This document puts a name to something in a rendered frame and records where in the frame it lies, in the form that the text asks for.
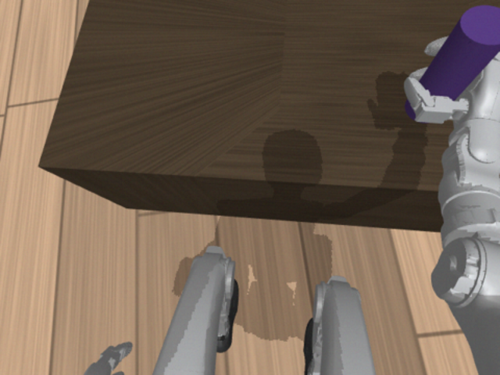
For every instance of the right robot hand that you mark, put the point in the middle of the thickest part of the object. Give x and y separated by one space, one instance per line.
481 99

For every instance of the left robot hand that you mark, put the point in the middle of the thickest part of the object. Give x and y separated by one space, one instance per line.
109 360

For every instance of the can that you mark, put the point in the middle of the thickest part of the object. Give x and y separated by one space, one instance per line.
472 44

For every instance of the right robot arm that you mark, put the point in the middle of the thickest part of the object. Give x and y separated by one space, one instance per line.
467 274

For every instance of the left robot foot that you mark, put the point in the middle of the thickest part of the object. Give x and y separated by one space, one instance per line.
224 342

